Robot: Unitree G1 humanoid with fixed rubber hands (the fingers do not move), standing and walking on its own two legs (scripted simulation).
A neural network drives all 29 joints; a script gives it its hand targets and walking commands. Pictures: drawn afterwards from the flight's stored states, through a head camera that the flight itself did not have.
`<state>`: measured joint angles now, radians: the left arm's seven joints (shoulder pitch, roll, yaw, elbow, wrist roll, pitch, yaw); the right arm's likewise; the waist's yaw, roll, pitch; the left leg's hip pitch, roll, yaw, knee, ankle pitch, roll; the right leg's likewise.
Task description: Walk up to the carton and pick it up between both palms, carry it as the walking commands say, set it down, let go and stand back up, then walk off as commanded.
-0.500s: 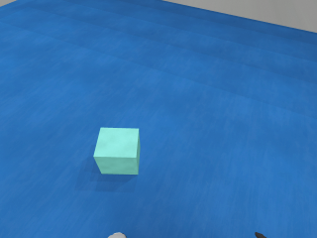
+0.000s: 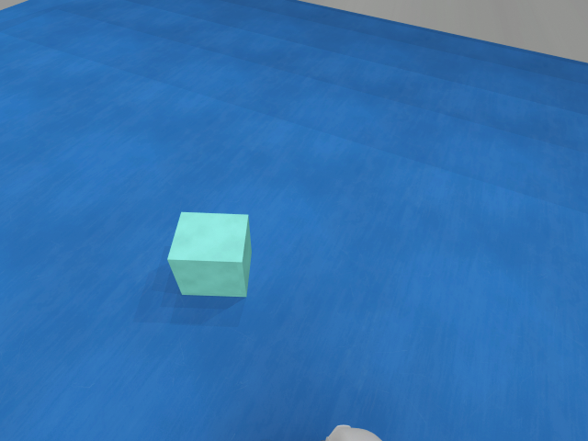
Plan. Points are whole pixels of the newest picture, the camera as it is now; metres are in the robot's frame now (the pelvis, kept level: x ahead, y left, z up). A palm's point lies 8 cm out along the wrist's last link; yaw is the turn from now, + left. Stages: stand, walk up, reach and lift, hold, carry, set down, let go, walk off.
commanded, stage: walk off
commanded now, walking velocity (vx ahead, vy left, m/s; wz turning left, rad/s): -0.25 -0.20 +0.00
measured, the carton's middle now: (214, 255) +0.82 +0.27 -0.63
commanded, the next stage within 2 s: none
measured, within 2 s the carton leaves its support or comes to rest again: neither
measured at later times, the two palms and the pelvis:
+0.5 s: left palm out of the picture -0.02 +0.20 -0.11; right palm out of the picture -0.03 -0.36 -0.09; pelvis -0.10 -0.07 +0.02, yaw -1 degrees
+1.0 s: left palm out of the picture -0.12 +0.13 -0.13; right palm out of the picture -0.17 -0.41 -0.09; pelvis -0.21 -0.12 +0.01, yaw +0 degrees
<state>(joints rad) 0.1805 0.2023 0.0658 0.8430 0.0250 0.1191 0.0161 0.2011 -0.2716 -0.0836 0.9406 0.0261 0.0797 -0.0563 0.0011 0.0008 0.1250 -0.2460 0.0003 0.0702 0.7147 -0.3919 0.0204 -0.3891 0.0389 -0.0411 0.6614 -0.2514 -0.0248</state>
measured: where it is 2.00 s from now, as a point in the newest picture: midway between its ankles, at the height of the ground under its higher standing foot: outside the picture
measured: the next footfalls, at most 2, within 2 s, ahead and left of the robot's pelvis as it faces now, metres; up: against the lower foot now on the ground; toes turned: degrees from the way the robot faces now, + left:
right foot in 0.56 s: -0.06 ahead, -0.25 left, +0.00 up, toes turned -1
left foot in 0.90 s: -0.18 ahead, -0.06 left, +0.00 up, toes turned +2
